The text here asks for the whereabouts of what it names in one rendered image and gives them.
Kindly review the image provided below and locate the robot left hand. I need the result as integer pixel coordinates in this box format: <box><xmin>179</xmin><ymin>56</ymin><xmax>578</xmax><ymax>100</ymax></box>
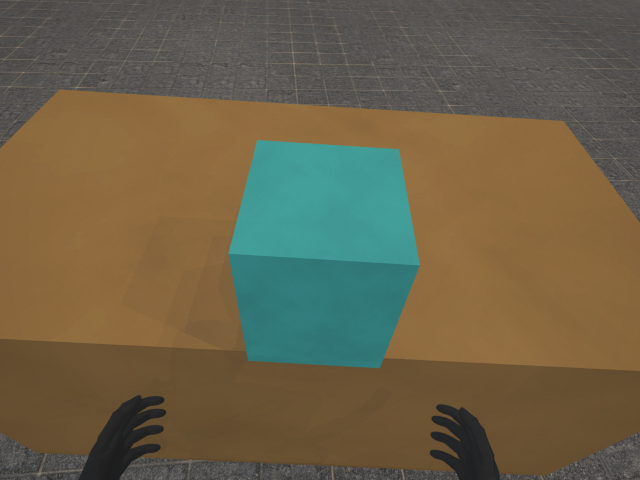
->
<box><xmin>79</xmin><ymin>395</ymin><xmax>166</xmax><ymax>480</ymax></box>

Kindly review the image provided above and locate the carton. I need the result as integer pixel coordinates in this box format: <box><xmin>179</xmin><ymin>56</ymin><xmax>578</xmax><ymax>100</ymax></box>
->
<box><xmin>228</xmin><ymin>140</ymin><xmax>420</xmax><ymax>368</ymax></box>

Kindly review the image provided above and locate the pedestal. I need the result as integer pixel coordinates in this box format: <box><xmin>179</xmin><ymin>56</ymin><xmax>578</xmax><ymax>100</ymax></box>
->
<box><xmin>0</xmin><ymin>90</ymin><xmax>640</xmax><ymax>476</ymax></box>

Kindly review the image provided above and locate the robot right hand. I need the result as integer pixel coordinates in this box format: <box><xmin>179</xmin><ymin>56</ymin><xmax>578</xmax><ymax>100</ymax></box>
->
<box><xmin>430</xmin><ymin>404</ymin><xmax>500</xmax><ymax>480</ymax></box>

